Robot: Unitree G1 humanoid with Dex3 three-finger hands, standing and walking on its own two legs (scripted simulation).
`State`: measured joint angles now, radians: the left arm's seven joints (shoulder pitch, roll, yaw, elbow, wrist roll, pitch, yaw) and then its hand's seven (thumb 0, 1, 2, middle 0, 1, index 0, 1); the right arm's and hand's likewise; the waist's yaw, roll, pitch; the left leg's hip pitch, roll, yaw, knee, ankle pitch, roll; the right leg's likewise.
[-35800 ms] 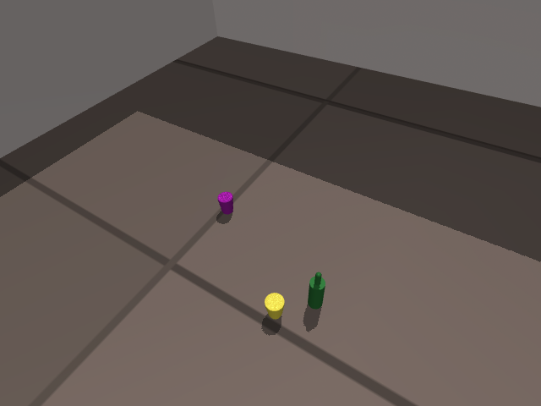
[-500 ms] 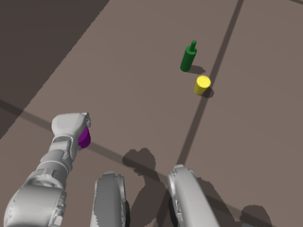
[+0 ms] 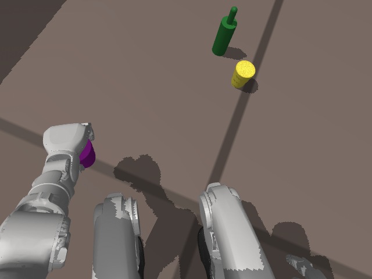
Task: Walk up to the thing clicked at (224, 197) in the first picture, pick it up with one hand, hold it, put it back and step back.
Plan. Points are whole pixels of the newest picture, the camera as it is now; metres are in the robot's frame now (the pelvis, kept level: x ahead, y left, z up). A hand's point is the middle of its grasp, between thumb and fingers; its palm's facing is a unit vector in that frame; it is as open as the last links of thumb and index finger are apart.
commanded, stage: crouch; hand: left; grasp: from above
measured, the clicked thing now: (80, 153) +0.44 +0.24 -0.22
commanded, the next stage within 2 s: lower in 0.50 s
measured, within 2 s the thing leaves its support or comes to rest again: rests again in 1.36 s
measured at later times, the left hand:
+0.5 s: hand (82, 154) +0.43 +0.24 -0.22, palm faces -0.46 -0.05 -0.89, open 9.2 cm
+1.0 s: hand (90, 158) +0.43 +0.23 -0.28, palm faces -0.47 -0.05 -0.88, open 9.2 cm
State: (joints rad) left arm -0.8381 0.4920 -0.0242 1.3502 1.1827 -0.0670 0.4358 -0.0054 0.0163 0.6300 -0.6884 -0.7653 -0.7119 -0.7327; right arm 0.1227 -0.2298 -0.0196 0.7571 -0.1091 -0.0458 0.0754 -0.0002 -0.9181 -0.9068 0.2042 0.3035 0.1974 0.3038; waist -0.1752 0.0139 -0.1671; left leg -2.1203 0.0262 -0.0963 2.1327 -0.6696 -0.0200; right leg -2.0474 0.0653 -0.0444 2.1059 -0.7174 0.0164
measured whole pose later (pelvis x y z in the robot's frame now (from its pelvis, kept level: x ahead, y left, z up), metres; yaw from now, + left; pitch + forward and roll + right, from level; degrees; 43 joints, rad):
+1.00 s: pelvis -0.01 +0.00 -0.09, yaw -3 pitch +33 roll -6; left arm -0.94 0.61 0.04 1.56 1.23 -0.14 0.52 -0.01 0.03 0.62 -0.68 -0.76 -0.70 -0.74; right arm 0.12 -0.26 0.08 0.79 -0.17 -0.08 0.12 0.00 -0.91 -0.90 0.20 0.30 0.20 0.30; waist -0.24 -0.03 -0.05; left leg -2.33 0.02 -0.16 2.41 -0.67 -0.04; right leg -2.25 0.09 -0.09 2.36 -0.70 0.02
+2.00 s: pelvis -0.01 +0.00 -0.11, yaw -7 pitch +29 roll -10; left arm -0.98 0.75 0.10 1.74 1.26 -0.18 0.65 0.00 -0.09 0.78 -0.46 -0.92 -0.49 -0.88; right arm 0.13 -0.30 0.17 0.78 -0.24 -0.19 0.25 0.00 -0.90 -0.90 0.20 0.30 0.20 0.30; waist -0.31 -0.07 0.06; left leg -2.35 0.03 -0.22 2.52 -0.70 -0.03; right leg -2.26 0.11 -0.14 2.42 -0.70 0.04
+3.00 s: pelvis +0.00 +0.00 -0.10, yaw -7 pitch +31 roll -9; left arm -0.90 0.69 0.12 1.50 1.21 -0.12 0.62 0.00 -0.49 0.98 -0.09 -1.06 -0.10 -1.03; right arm 0.12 -0.28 0.12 0.78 -0.20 -0.17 0.28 0.00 -0.91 -0.90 0.20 0.30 0.20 0.30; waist -0.27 -0.04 0.00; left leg -2.34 0.03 -0.21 2.49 -0.71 -0.04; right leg -2.25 0.11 -0.14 2.40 -0.72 0.03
